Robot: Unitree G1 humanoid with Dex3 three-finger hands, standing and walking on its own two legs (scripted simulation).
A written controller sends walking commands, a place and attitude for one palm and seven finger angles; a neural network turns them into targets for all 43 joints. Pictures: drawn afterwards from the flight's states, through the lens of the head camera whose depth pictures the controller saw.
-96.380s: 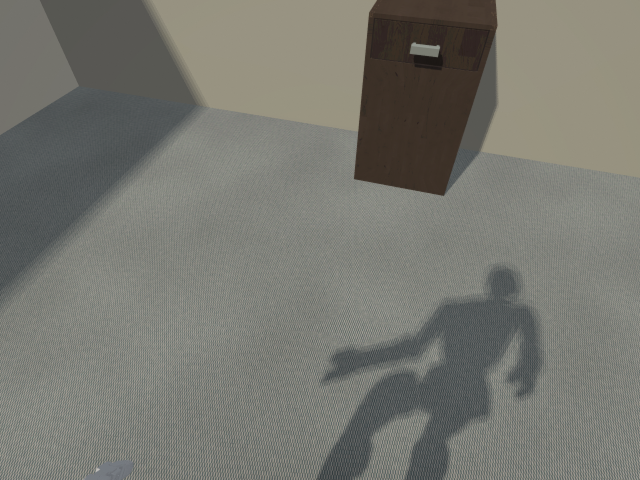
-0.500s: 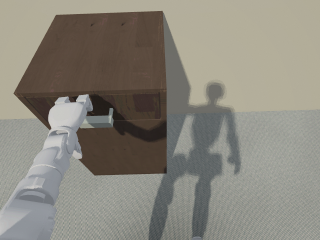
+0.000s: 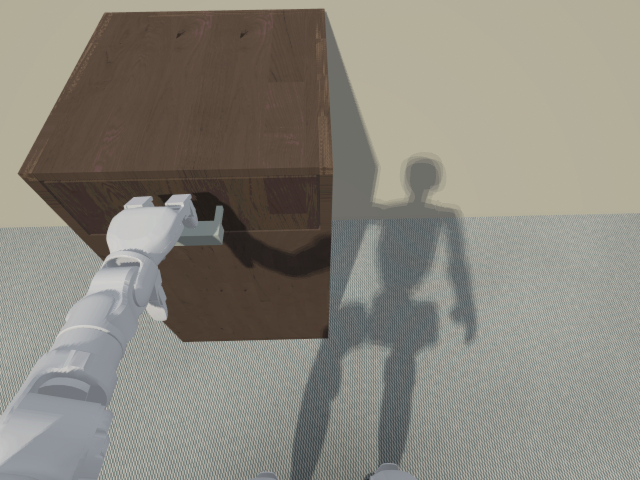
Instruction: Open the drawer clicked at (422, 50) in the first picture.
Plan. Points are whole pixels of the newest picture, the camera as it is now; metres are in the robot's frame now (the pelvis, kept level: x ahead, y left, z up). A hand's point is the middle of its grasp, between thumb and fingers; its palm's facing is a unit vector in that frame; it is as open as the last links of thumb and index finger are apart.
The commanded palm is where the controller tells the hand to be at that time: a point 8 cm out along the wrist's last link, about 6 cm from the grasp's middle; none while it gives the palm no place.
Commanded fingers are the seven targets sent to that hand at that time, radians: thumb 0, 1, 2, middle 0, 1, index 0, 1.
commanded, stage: lower the fingers behind the handle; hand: left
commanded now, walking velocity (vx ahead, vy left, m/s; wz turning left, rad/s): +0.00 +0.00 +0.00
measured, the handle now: (190, 222) +0.50 +0.22 -0.05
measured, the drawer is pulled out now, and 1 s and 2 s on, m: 0.00 0.00 0.01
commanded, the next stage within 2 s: close the thumb around the handle in 1.38 s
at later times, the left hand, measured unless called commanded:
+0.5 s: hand (162, 250) +0.43 +0.24 -0.03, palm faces -0.13 -0.04 -0.99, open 14.0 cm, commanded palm +0.41 +0.24 +0.01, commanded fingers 0.00 -0.50 0.30 -0.30 -1.20 -0.30 -1.20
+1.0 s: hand (167, 262) +0.43 +0.25 -0.06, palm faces -0.09 -0.03 -1.00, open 14.0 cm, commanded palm +0.41 +0.24 -0.02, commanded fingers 0.00 -0.50 0.30 -0.30 -1.20 -0.30 -1.20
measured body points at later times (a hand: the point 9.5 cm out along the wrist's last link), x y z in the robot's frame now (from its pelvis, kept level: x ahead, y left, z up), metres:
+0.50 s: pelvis +0.00 +0.01 -0.02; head +0.10 +0.00 +0.42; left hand +0.43 +0.24 +0.02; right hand +0.03 -0.26 -0.15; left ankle -0.02 +0.11 -0.71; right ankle +0.01 -0.12 -0.71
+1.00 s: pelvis -0.01 +0.01 -0.04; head +0.10 +0.01 +0.40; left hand +0.43 +0.24 -0.01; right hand +0.03 -0.26 -0.17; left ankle -0.02 +0.11 -0.71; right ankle +0.01 -0.12 -0.71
